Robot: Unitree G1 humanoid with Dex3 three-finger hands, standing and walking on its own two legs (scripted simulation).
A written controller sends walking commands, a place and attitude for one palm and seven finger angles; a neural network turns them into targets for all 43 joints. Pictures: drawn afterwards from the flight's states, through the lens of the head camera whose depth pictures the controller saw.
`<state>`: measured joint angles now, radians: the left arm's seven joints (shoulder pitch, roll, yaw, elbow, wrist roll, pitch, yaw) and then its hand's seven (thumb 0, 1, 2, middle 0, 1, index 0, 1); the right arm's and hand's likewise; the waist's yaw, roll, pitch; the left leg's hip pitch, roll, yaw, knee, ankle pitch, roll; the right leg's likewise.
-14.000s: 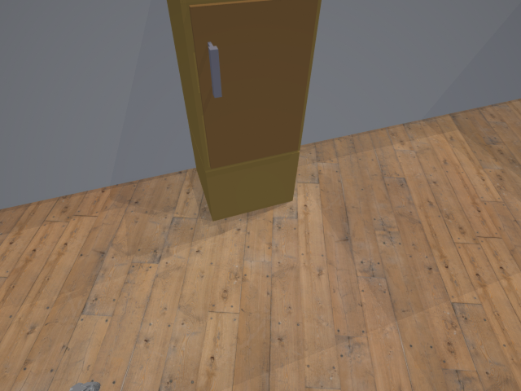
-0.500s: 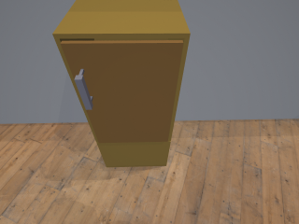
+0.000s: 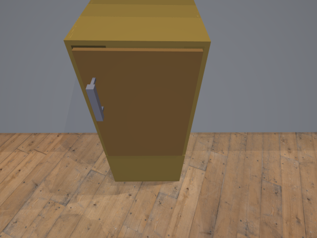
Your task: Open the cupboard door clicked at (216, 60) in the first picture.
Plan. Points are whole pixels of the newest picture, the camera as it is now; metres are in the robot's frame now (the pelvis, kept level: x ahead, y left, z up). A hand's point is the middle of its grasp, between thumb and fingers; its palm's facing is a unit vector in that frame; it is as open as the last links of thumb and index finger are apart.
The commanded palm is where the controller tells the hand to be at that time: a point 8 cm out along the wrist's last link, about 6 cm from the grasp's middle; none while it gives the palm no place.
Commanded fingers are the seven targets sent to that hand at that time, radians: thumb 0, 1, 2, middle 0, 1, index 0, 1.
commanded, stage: come to a stop and stand still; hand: left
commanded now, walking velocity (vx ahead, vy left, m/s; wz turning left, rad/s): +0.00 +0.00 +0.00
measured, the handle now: (97, 99) +0.53 +0.25 +0.02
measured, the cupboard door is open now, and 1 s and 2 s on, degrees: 0 0 0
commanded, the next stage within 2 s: look again from close up in 0.04 s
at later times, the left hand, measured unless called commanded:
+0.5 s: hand out of the picture +0.01 +0.21 -0.18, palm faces +0.00 -0.97 -0.22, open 7.3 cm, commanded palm none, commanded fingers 0.00 0.90 0.90 -0.20 -0.30 -0.20 -0.30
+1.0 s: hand (81, 208) +0.19 +0.20 -0.01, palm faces +0.17 -0.99 -0.05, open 7.8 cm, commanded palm +0.10 +0.27 -0.05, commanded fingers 0.00 0.57 0.76 -0.22 -0.51 -0.22 -0.51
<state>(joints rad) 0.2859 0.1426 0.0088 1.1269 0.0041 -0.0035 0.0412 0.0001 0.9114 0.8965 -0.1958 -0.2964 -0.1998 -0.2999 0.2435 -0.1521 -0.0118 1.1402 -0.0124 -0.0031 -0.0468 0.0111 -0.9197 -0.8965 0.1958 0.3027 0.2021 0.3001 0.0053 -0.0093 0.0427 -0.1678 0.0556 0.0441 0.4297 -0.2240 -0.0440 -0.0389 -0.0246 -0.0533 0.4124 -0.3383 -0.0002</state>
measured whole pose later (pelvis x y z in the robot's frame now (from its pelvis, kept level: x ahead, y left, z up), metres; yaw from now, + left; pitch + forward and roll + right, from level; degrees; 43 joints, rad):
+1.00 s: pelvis -0.04 +0.01 -0.05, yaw +0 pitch +9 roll +1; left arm 0.32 0.16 0.16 0.17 -0.19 -0.44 -0.09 0.01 0.79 0.84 -0.20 -0.38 -0.21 -0.38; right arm 0.20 -0.21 -0.06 0.71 0.00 -0.25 -0.05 0.02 -0.91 -0.90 0.20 0.30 0.20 0.30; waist -0.02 0.00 -0.13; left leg -0.66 0.05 0.03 0.85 -0.34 -0.03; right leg -0.56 -0.05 -0.04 0.89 -0.49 0.01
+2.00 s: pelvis -0.06 +0.03 -0.06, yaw +0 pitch +9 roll -3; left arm 0.15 0.34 0.34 0.19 -0.34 -0.29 -0.35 -0.01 -0.37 0.35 -0.29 -1.11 -0.29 -1.12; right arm 0.24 -0.25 0.02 0.55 0.03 -0.21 -0.08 0.02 -0.90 -0.90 0.20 0.30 0.21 0.30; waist 0.00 0.02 -0.11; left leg -0.76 0.06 -0.01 0.97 -0.38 0.00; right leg -0.60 -0.03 -0.06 0.92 -0.49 0.03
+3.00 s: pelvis -0.05 +0.01 -0.04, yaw +0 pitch +8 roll -2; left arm -0.07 0.39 0.43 0.44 -0.35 -0.25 -0.44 -0.01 -0.50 0.30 -0.30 -1.20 -0.30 -1.20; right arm 0.27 -0.27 0.03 0.57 0.04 -0.15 -0.10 0.02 -0.90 -0.90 0.20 0.30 0.21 0.30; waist 0.01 0.03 -0.09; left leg -0.67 0.07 0.00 0.87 -0.35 -0.02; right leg -0.53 -0.01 -0.06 0.85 -0.47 0.01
